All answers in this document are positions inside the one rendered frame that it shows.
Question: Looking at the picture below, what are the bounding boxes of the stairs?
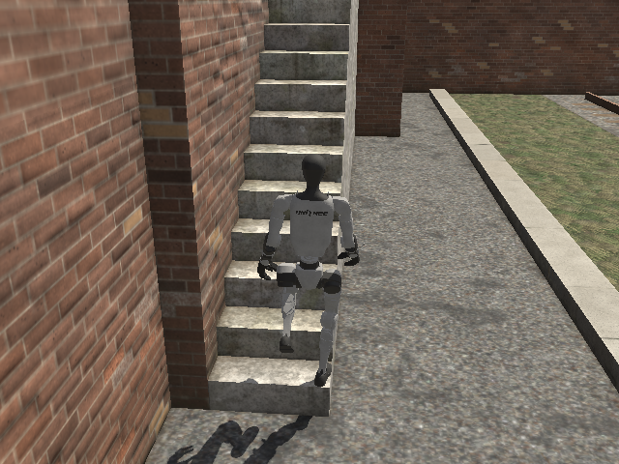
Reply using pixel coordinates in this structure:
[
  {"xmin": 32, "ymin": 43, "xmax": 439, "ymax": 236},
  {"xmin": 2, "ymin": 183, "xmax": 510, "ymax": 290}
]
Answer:
[{"xmin": 208, "ymin": 0, "xmax": 359, "ymax": 417}]

